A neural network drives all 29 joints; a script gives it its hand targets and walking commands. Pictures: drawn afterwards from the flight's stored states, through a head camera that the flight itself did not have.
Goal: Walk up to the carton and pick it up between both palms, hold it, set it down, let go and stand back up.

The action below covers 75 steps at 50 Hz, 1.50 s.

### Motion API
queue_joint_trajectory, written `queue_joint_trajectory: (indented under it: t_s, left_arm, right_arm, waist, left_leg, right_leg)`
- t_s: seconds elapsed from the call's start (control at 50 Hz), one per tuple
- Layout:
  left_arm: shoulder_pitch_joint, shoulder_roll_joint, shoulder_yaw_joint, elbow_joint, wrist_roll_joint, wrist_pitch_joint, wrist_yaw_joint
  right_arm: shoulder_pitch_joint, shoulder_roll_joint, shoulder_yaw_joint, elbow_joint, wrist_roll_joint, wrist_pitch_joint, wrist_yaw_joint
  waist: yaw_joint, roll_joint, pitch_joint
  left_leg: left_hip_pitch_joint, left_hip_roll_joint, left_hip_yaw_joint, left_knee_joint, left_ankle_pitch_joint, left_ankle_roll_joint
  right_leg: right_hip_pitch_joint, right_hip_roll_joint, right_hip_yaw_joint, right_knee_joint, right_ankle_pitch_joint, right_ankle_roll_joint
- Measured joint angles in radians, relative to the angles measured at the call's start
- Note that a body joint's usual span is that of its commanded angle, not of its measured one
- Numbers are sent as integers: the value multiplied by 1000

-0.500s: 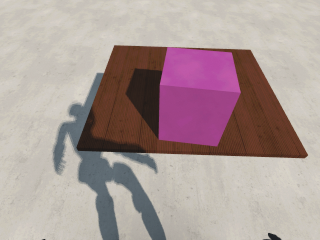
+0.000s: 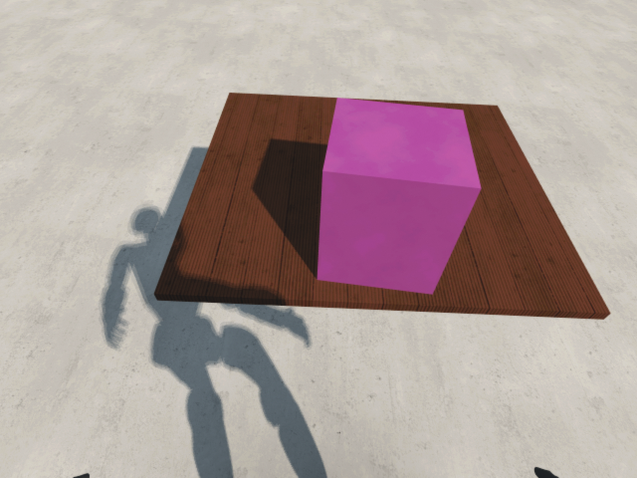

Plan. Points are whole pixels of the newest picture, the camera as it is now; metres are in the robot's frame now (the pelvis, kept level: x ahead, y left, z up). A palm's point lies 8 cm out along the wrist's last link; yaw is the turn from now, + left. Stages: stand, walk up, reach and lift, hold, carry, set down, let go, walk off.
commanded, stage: walk up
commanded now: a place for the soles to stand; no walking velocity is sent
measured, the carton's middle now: (386, 199) +0.56 -0.11 +0.02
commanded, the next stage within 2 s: none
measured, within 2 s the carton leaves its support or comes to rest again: neither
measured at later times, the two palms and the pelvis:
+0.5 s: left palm out of the picture +0.07 +0.32 -0.09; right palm out of the picture +0.11 -0.31 -0.10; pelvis +0.00 +0.00 +0.00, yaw +0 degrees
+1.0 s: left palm out of the picture +0.07 +0.31 -0.10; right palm out of the picture +0.11 -0.32 -0.10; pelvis +0.00 -0.01 +0.00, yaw +0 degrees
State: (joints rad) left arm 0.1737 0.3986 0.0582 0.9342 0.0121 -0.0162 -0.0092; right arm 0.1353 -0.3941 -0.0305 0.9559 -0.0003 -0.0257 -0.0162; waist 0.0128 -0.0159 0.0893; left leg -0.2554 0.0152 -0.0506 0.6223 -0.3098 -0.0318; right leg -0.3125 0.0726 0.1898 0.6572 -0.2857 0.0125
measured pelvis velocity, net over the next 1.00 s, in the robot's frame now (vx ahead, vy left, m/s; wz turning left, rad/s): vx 0.00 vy -0.01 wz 0.00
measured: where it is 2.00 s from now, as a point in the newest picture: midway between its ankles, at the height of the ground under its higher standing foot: outside the picture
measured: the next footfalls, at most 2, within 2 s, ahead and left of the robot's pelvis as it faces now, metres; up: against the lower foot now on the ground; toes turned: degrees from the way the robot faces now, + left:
none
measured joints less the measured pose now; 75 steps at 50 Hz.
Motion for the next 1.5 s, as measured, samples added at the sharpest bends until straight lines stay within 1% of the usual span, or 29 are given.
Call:
queue_joint_trajectory:
  t_s: [0.06,0.14,0.16,0.2,0.3,0.36,0.42,0.46,0.52,0.68,0.76,0.82,0.84,0.94,1.0,1.06,1.08,1.1,1.16,1.18,1.26,1.3,1.32,1.34,1.4,1.42,1.44,1.46,1.5]
  left_arm:
    - [13,-2,0,0,0,0,-6]
    - [20,-3,0,0,0,0,-7]
    - [19,-3,0,0,0,0,-5]
    - [13,-4,0,0,0,0,-5]
    - [2,1,0,0,0,0,-2]
    - [17,1,0,0,0,0,-6]
    - [29,-4,0,0,0,0,-8]
    - [29,-4,0,0,0,0,-6]
    - [21,-6,0,0,0,0,-4]
    - [22,-3,0,0,0,0,-9]
    - [32,-4,0,0,0,0,-10]
    - [25,-6,0,0,0,0,-8]
    - [20,-6,0,0,0,0,-8]
    - [10,1,0,0,0,0,-7]
    - [27,0,0,0,0,0,-10]
    - [39,-6,0,0,0,0,-12]
    - [40,-6,0,0,1,0,-10]
    - [40,-6,0,0,1,0,-8]
    - [31,-7,0,0,1,0,-6]
    - [25,-7,0,0,1,0,-6]
    - [12,2,0,0,1,1,-5]
    - [19,3,0,0,1,1,-9]
    - [25,3,0,0,1,1,-10]
    - [32,-1,0,0,1,1,-10]
    - [43,-8,0,0,1,1,-11]
    - [44,-8,0,0,1,1,-9]
    - [43,-8,0,0,1,1,-6]
    - [42,-8,0,0,1,1,-5]
    - [36,-8,0,0,1,1,-5]
  right_arm:
    - [0,0,0,-9,0,0,0]
    - [0,0,0,-14,0,1,0]
    - [0,0,0,-13,0,1,0]
    - [0,0,0,-7,0,0,0]
    - [3,0,0,0,0,-1,1]
    - [2,0,0,-11,0,-1,1]
    - [1,0,0,-19,0,2,1]
    - [2,0,0,-18,0,2,1]
    - [2,-1,0,-7,0,1,1]
    - [4,-1,0,-11,0,0,1]
    - [4,-1,0,-15,0,2,1]
    - [4,-1,0,-8,0,1,1]
    - [5,-1,0,-3,0,1,1]
    - [6,-2,0,-1,0,0,1]
    - [6,-2,0,-14,0,1,1]
    - [5,-2,0,-24,0,4,1]
    - [5,-2,0,-24,0,4,1]
    - [5,-2,0,-22,0,4,1]
    - [6,-3,0,-11,0,3,1]
    - [7,-2,0,-7,0,2,1]
    - [10,-2,0,-4,0,2,1]
    - [10,-3,0,-13,0,2,1]
    - [10,-3,0,-18,0,2,1]
    - [9,-3,0,-22,0,4,1]
    - [8,-3,0,-30,0,7,1]
    - [9,-3,0,-30,0,7,1]
    - [9,-3,0,-29,0,7,1]
    - [9,-3,0,-25,0,7,1]
    - [9,-3,0,-14,0,6,1]
  waist:
    - [0,5,-1]
    - [0,11,-1]
    - [0,12,-1]
    - [0,15,-1]
    - [0,2,-5]
    - [0,4,-8]
    - [0,10,-8]
    - [0,12,-8]
    - [0,16,-8]
    - [0,8,-11]
    - [0,12,-11]
    - [0,16,-11]
    - [0,15,-12]
    - [0,1,-15]
    - [0,3,-15]
    - [0,11,-15]
    - [0,12,-15]
    - [0,13,-15]
    - [0,17,-15]
    - [0,16,-16]
    - [0,2,-17]
    - [0,-1,-17]
    - [0,-1,-17]
    - [0,2,-17]
    - [0,13,-17]
    - [0,16,-16]
    - [0,18,-15]
    - [0,19,-15]
    - [0,20,-15]
  left_leg:
    - [1,2,0,0,-2,0]
    - [-8,-2,0,15,-71,0]
    - [-8,-2,0,11,-59,0]
    - [-4,0,0,-9,23,0]
    - [4,0,0,-9,6,-1]
    - [6,2,0,-9,3,-1]
    - [-5,1,1,15,-90,-1]
    - [-9,1,0,14,-109,-1]
    - [-1,4,0,-22,32,-1]
    - [5,6,0,-23,9,-2]
    - [-9,5,1,1,-87,-2]
    - [-3,7,0,-27,24,-2]
    - [-3,7,1,-28,39,-3]
    - [6,8,1,-28,16,-4]
    - [7,8,1,-27,11,-4]
    - [-7,8,1,7,-115,-4]
    - [-10,8,1,9,-131,-4]
    - [-11,9,1,6,-126,-4]
    - [-1,11,0,-37,38,-4]
    - [0,11,1,-38,47,-5]
    - [7,11,1,-38,22,-6]
    - [7,11,1,-38,20,-6]
    - [7,11,1,-35,19,-6]
    - [5,12,1,-27,-2,-6]
    - [-13,10,1,17,-156,-6]
    - [-15,11,1,17,-165,-6]
    - [-16,11,1,17,-159,-6]
    - [-14,11,1,5,-119,-6]
    - [-4,12,0,-32,13,-6]
  right_leg:
    - [0,2,0,0,9,0]
    - [0,-3,0,-13,14,-3]
    - [0,-3,0,-15,15,-3]
    - [0,-2,0,-14,16,0]
    - [0,-2,-2,2,-19,1]
    - [1,-1,-3,-3,15,1]
    - [1,-2,-2,-14,15,-4]
    - [1,-3,-3,-25,21,-6]
    - [2,-1,-3,-24,23,-2]
    - [2,1,-4,-19,24,-2]
    - [2,-2,-4,-36,29,-6]
    - [2,0,-4,-37,30,-3]
    - [3,-1,-4,-37,30,-2]
    - [2,1,-6,-15,-14,-2]
    - [4,1,-6,-22,32,-3]
    - [3,1,-6,-35,28,-8]
    - [3,0,-6,-42,30,-9]
    - [4,0,-6,-45,32,-9]
    - [5,2,-6,-43,33,-5]
    - [5,2,-6,-42,32,-4]
    - [7,1,-6,-4,-47,-4]
    - [8,2,-6,-7,-25,-4]
    - [9,2,-6,-15,17,-6]
    - [10,2,-6,-16,25,-8]
    - [9,2,-6,-31,18,-14]
    - [9,2,-6,-36,20,-14]
    - [9,2,-6,-38,22,-14]
    - [10,2,-6,-38,23,-14]
    - [11,2,-6,-37,23,-11]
